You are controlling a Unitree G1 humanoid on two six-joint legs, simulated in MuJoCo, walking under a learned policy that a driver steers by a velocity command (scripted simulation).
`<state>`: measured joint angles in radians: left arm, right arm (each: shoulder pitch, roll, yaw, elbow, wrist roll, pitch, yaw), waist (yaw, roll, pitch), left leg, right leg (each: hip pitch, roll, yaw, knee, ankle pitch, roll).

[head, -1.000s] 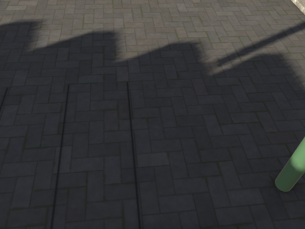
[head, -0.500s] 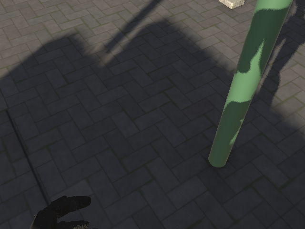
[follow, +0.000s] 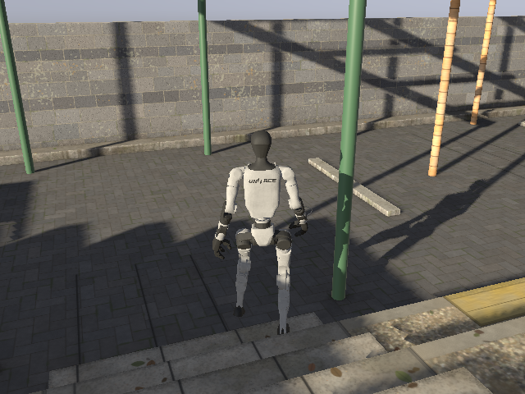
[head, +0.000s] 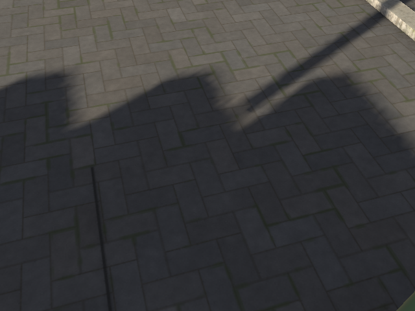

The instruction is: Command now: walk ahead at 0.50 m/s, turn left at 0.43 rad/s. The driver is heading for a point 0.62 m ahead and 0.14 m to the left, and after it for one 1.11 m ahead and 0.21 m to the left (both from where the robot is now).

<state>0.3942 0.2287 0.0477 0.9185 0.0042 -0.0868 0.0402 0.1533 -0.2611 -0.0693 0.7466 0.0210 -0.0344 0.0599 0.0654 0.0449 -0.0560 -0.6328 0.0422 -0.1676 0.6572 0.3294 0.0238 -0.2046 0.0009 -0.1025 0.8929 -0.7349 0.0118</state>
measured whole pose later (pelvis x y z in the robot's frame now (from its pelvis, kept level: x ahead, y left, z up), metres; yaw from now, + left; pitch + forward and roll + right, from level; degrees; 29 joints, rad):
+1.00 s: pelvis +0.55 +0.18 -0.09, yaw +23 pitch +3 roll -1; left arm 0.42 0.28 0.07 0.89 -0.03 -0.06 -0.01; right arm 0.03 -0.24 -0.04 0.65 0.01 -0.08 0.03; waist 0.10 0.02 0.00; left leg -0.46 0.01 0.01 0.49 -0.07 0.06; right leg -0.05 -0.02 -0.01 0.42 -0.42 0.02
